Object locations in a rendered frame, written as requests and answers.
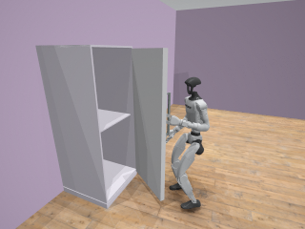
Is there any robot right hand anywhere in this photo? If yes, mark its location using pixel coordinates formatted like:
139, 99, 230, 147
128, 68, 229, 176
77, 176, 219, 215
166, 130, 176, 143

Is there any left robot upper arm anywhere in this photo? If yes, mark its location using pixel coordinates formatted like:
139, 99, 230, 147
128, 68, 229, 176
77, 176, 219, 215
195, 100, 210, 132

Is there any right robot forearm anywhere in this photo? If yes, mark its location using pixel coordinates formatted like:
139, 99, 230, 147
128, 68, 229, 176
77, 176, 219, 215
173, 116, 188, 133

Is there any robot left hand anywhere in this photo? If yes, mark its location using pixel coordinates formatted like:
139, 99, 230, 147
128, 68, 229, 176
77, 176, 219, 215
166, 114, 180, 126

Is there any handle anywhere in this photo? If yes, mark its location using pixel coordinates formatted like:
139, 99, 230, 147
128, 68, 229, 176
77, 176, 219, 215
166, 93, 171, 135

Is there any fridge door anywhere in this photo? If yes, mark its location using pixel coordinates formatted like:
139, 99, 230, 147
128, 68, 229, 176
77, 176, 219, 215
132, 48, 169, 201

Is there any left robot shin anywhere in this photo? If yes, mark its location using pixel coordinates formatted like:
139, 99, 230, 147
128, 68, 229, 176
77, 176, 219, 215
177, 175, 196, 203

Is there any humanoid robot head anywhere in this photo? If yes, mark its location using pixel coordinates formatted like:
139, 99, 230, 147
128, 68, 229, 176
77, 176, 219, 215
185, 77, 202, 101

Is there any left robot forearm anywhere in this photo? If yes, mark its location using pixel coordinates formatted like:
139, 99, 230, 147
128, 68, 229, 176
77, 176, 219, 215
178, 119, 209, 132

